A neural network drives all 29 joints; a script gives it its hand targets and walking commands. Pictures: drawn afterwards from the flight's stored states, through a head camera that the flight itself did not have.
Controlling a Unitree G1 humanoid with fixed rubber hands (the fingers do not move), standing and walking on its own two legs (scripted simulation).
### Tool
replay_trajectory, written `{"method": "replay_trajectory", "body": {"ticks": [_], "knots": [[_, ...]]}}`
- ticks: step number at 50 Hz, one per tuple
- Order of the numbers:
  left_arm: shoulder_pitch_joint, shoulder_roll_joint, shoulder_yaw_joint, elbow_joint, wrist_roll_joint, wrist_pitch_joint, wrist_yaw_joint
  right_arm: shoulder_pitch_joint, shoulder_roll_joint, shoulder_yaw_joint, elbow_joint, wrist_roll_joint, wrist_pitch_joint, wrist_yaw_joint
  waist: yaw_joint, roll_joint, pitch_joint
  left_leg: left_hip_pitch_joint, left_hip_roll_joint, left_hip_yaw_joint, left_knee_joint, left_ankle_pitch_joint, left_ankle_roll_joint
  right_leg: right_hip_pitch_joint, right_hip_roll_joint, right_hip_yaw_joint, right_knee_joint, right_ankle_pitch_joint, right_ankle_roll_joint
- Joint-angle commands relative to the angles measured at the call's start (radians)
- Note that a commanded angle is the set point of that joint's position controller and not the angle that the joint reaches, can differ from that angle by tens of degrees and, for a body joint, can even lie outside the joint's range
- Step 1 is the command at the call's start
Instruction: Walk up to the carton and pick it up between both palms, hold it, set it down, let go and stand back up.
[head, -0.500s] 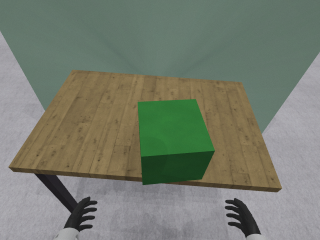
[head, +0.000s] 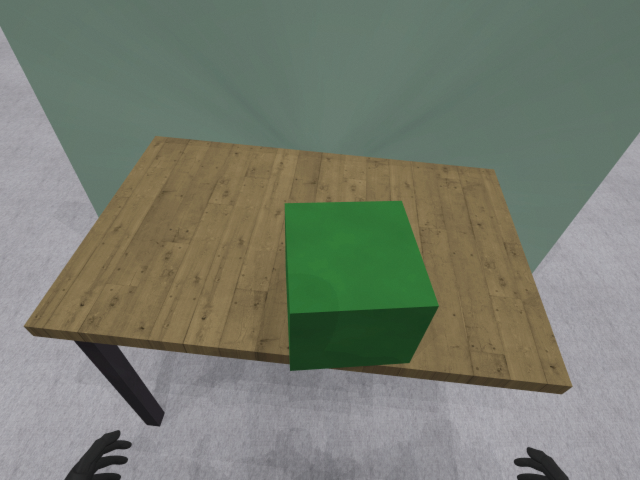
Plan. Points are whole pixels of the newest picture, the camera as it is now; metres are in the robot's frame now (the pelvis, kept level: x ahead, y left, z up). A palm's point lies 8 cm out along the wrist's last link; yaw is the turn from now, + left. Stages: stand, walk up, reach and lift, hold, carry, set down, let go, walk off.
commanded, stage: stand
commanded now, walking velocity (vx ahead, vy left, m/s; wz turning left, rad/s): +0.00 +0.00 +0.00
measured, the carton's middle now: (347, 283) +0.43 -0.04 -0.06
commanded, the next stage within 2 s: none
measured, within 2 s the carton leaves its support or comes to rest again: neither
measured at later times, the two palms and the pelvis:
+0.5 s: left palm out of the picture +0.08 +0.32 -0.10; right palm out of the picture +0.10 -0.30 -0.09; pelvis -0.01 +0.01 +0.00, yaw +1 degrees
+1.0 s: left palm out of the picture +0.07 +0.33 -0.10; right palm out of the picture +0.09 -0.30 -0.10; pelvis +0.00 +0.01 +0.01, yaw +1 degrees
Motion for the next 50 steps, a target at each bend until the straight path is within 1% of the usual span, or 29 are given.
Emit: {"method": "replay_trajectory", "body": {"ticks": [1,2,3,6,8,11,12,13,15,16,20,21,22,23,26,28,29,31,32,35,36,38,39,40,44,46,47,49,50], "knots": [[-0.061,0.178,0.044,-0.034,0.005,-0.003,0.011,-0.023,-0.168,-0.024,-0.043,0.013,-0.004,-0.009,-0.013,0.076,-0.015,-0.028,0.086,-0.092,-0.074,0.257,0.052,0.051,-0.116,0.119,-0.047,0.217,-0.035],[-0.026,0.139,0.027,-0.005,-0.012,0.003,0.01,-0.076,-0.203,-0.019,-0.042,0.007,-0.013,-0.012,0.02,0.147,0.03,-0.05,0.097,-0.086,-0.078,0.277,0.058,0.027,-0.123,0.132,-0.067,0.196,-0.028],[-0.082,0.187,0.046,-0.013,0.002,-0.004,0.01,-0.036,-0.158,-0.022,-0.028,0.007,-0.009,-0.015,-0.014,0.054,0.024,-0.029,0.102,-0.099,-0.101,0.231,0.049,0.011,-0.117,0.109,-0.06,0.117,-0.033],[-0.038,0.164,0.021,0.022,-0.009,-0.006,0.011,-0.066,-0.168,-0.014,-0.016,0.019,-0.005,-0.005,0.001,-0.002,-0.003,0.013,0.116,-0.112,-0.086,0.252,0.059,0.019,-0.115,0.112,-0.071,0.139,-0.026],[-0.027,0.129,0.015,0.034,-0.012,0.001,0.013,-0.048,-0.208,-0.018,0.012,0.016,-0.008,-0.008,0.001,0.062,-0.038,0.014,0.097,-0.102,-0.099,0.191,0.048,0.05,-0.111,0.112,-0.093,0.146,-0.028],[-0.067,0.171,0.022,0.063,-0.012,-0.004,0.022,-0.06,-0.193,-0.021,0.038,0.006,0.0,-0.005,-0.005,-0.013,0.033,-0.015,0.091,-0.108,-0.127,0.18,0.054,0.017,-0.119,0.127,-0.103,0.11,-0.016],[-0.035,0.133,0.014,0.061,-0.011,-0.003,0.013,-0.077,-0.224,-0.02,0.029,0.007,-0.005,-0.006,0.012,0.055,-0.002,0.01,0.11,-0.102,-0.117,0.191,0.057,0.032,-0.12,0.124,-0.104,0.117,-0.023],[-0.04,0.16,0.014,0.075,-0.002,-0.006,0.021,-0.066,-0.193,-0.015,0.028,0.018,-0.007,-0.007,0.001,-0.025,0.055,-0.029,0.114,-0.134,-0.116,0.204,0.058,0.019,-0.129,0.114,-0.1,0.128,-0.029],[-0.049,0.201,0.033,0.091,-0.009,-0.006,0.021,-0.091,-0.151,0.003,0.054,0.008,-0.002,-0.008,0.012,0.004,-0.021,0.02,0.111,-0.109,-0.126,0.208,0.06,0.06,-0.133,0.129,-0.12,0.108,-0.025],[-0.08,0.196,0.022,0.09,0.005,-0.004,0.021,-0.086,-0.165,-0.005,0.039,0.013,-0.003,-0.007,-0.019,-0.02,-0.034,0.038,0.094,-0.109,-0.115,0.208,0.049,0.034,-0.129,0.116,-0.12,0.119,-0.037],[-0.06,0.167,0.009,0.109,-0.017,-0.008,0.022,-0.078,-0.231,-0.017,0.077,0.013,0.004,-0.014,0.005,0.083,-0.064,0.033,0.097,-0.103,-0.121,0.243,0.054,0.105,-0.152,0.122,-0.121,0.17,-0.022],[-0.055,0.18,0.006,0.134,-0.025,-0.005,0.021,-0.063,-0.22,-0.007,0.094,0.013,0.002,-0.008,-0.012,0.078,-0.018,0.043,0.1,-0.106,-0.134,0.243,0.05,0.063,-0.133,0.128,-0.122,0.126,-0.022],[-0.06,0.162,0.002,0.137,-0.025,-0.004,0.014,-0.111,-0.209,-0.006,0.094,0.009,0.006,-0.015,0.018,0.024,0.016,0.012,0.108,-0.117,-0.128,0.247,0.052,0.038,-0.14,0.132,-0.127,0.112,-0.027],[-0.046,0.185,0.012,0.143,-0.008,-0.002,0.019,-0.068,-0.185,0.007,0.092,0.01,0.009,-0.014,-0.02,0.012,0.006,0.03,0.107,-0.108,-0.126,0.227,0.055,0.057,-0.136,0.122,-0.142,0.124,-0.025],[-0.052,0.159,-0.004,0.153,-0.019,-0.001,0.013,-0.1,-0.226,-0.004,0.102,0.011,-0.002,-0.015,0.014,0.054,-0.017,0.009,0.103,-0.114,-0.139,0.237,0.059,0.082,-0.135,0.11,-0.129,0.135,-0.015],[-0.069,0.188,0.004,0.164,-0.011,-0.001,0.019,-0.079,-0.204,-0.009,0.113,0.014,0.002,-0.007,-0.018,0.019,0.021,0.02,0.102,-0.119,-0.157,0.219,0.045,0.048,-0.134,0.105,-0.137,0.102,-0.027],[-0.048,0.175,0.006,0.158,-0.013,0.0,0.017,-0.115,-0.214,-0.004,0.124,0.01,0.006,-0.009,0.019,0.068,0.011,0.005,0.102,-0.109,-0.139,0.175,0.047,0.054,-0.134,0.115,-0.144,0.099,-0.019],[-0.06,0.195,0.003,0.166,-0.018,-0.003,0.012,-0.094,-0.189,0.003,0.115,0.01,0.009,-0.015,-0.012,0.039,0.046,-0.01,0.109,-0.127,-0.175,0.148,0.056,0.041,-0.134,0.116,-0.153,0.058,-0.025],[-0.085,0.174,0.0,0.174,-0.012,-0.007,0.01,-0.106,-0.19,0.001,0.118,0.013,0.006,-0.009,-0.014,0.085,0.025,0.0,0.099,-0.117,-0.171,0.135,0.052,0.046,-0.132,0.121,-0.144,0.058,-0.014],[-0.062,0.186,0.006,0.169,-0.024,-0.001,0.012,-0.099,-0.188,0.016,0.131,0.014,0.003,-0.005,0.015,0.053,-0.034,0.005,0.089,-0.109,-0.169,0.108,0.041,0.076,-0.132,0.123,-0.153,0.02,-0.014],[-0.077,0.219,0.015,0.182,-0.014,0.002,0.017,-0.092,-0.191,0.005,0.136,0.009,0.01,-0.005,-0.012,0.033,0.064,-0.012,0.091,-0.116,-0.18,0.089,0.039,0.021,-0.131,0.111,-0.164,0.007,-0.021],[-0.063,0.19,0.004,0.166,-0.008,-0.002,0.016,-0.121,-0.19,0.003,0.128,0.018,0.007,-0.006,-0.006,-0.002,0.031,0.012,0.098,-0.122,-0.169,0.105,0.042,0.014,-0.12,0.11,-0.163,0.039,-0.021],[-0.036,0.177,0.011,0.189,-0.009,0.003,0.018,-0.118,-0.234,-0.003,0.141,0.015,0.003,-0.009,-0.004,0.1,0.047,-0.016,0.091,-0.118,-0.164,0.105,0.046,0.039,-0.132,0.109,-0.167,0.065,-0.018],[-0.072,0.205,0.012,0.18,-0.011,-0.003,0.021,-0.087,-0.158,0.007,0.134,0.017,0.005,-0.008,-0.014,-0.006,0.007,-0.014,0.107,-0.135,-0.182,0.123,0.044,0.064,-0.147,0.112,-0.142,0.062,-0.031],[-0.049,0.178,0.007,0.178,-0.016,-0.005,0.02,-0.085,-0.188,0.01,0.155,0.013,-0.003,-0.003,-0.004,0.054,-0.003,-0.012,0.098,-0.12,-0.161,0.151,0.043,0.079,-0.138,0.115,-0.146,0.075,-0.018],[-0.073,0.185,0.011,0.178,-0.012,0.0,0.014,-0.106,-0.208,-0.002,0.143,0.012,0.003,-0.006,0.003,0.004,0.034,-0.007,0.095,-0.11,-0.16,0.171,0.034,0.034,-0.12,0.09,-0.16,0.067,-0.009],[-0.052,0.194,0.013,0.177,-0.013,0.001,0.02,-0.079,-0.212,0.003,0.163,0.019,0.011,-0.009,0.005,0.057,0.016,0.011,0.098,-0.107,-0.144,0.22,0.034,0.049,-0.127,0.108,-0.158,0.088,-0.012],[-0.052,0.234,0.019,0.191,-0.016,-0.001,0.021,-0.052,-0.172,0.008,0.16,0.021,0.004,-0.01,-0.028,-0.008,0.007,0.023,0.104,-0.126,-0.165,0.232,0.037,0.055,-0.14,0.107,-0.131,0.128,-0.019],[-0.049,0.164,0.005,0.169,-0.024,0.001,0.018,-0.078,-0.217,0.003,0.155,0.015,-0.002,-0.017,-0.002,0.054,-0.029,0.016,0.102,-0.098,-0.139,0.233,0.048,0.081,-0.16,0.131,-0.151,0.176,-0.029]]}}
